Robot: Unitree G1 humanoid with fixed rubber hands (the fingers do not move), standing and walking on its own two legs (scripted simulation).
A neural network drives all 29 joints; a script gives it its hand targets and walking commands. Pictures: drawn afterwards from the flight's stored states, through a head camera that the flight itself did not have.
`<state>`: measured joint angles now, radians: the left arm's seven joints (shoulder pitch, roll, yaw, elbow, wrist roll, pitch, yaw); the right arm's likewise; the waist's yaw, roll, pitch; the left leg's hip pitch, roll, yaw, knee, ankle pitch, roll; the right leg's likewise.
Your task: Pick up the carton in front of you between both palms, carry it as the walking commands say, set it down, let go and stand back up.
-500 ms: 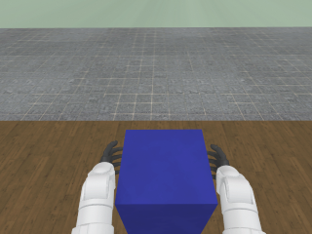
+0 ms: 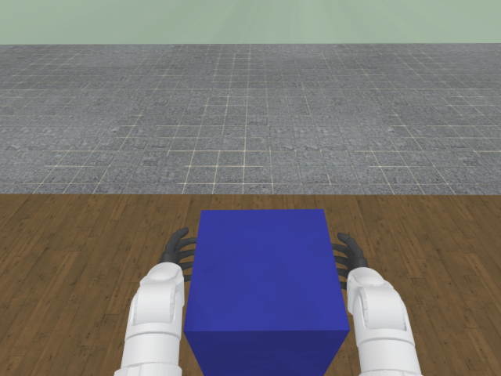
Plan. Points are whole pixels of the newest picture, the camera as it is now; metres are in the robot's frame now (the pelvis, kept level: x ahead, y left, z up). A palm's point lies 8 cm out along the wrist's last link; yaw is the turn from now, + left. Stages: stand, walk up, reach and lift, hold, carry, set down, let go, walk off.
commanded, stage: hold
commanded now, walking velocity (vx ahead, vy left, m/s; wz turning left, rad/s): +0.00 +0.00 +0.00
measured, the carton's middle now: (262, 298) +0.29 +0.00 -0.03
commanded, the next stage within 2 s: carry in 0.56 s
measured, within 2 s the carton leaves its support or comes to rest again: neither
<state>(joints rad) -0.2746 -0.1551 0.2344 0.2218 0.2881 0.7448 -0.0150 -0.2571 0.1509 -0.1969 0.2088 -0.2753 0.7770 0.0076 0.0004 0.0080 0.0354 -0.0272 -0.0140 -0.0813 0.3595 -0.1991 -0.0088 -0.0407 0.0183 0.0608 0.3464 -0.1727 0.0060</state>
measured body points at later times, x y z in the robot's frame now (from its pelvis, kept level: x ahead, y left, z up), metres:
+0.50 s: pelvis +0.00 +0.00 +0.00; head -0.04 +0.00 +0.45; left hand +0.30 +0.16 +0.04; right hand +0.29 -0.15 +0.04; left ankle +0.01 +0.13 -0.75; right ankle +0.02 -0.12 -0.75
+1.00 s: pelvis +0.11 +0.01 +0.00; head +0.10 +0.01 +0.45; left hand +0.40 +0.17 +0.08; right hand +0.39 -0.14 +0.08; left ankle +0.01 +0.13 -0.75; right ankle +0.15 -0.09 -0.73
